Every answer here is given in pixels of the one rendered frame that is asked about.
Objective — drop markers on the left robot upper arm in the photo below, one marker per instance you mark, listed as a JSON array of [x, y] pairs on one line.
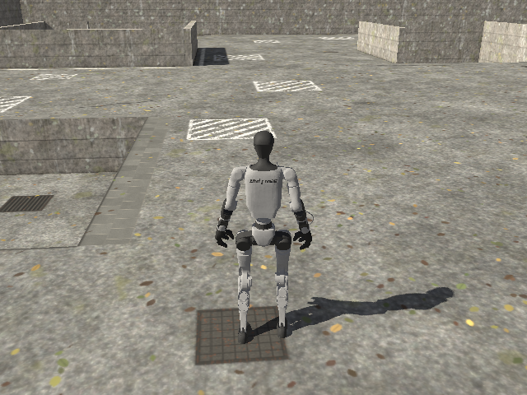
[[237, 174]]

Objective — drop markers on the robot right thigh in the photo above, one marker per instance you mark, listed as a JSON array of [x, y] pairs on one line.
[[282, 249]]

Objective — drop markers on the left robot hand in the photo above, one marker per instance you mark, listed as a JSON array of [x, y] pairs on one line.
[[223, 234]]

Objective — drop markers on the left robot forearm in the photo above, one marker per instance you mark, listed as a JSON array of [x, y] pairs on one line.
[[224, 218]]

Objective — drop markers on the right robot upper arm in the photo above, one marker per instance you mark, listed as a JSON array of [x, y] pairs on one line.
[[289, 175]]

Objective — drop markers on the right robot forearm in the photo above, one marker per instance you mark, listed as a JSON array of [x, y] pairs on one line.
[[302, 220]]

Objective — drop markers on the robot left thigh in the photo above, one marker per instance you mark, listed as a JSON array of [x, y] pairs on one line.
[[244, 251]]

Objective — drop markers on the right robot hand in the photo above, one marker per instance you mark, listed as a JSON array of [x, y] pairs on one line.
[[307, 237]]

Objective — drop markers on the robot thigh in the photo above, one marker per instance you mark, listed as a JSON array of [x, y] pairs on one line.
[[244, 251], [282, 249]]

